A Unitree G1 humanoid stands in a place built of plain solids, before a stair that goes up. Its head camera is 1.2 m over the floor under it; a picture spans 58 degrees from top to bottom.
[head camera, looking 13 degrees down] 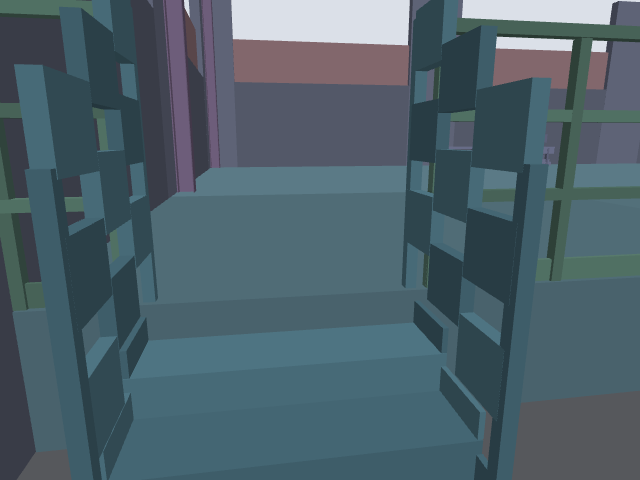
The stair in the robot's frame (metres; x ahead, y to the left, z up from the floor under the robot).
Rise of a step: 0.15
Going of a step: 0.28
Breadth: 1.12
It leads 9 degrees to the left of straight ahead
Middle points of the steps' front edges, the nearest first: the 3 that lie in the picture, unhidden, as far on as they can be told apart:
1.08 0.04 0.30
1.35 0.09 0.44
1.63 0.13 0.59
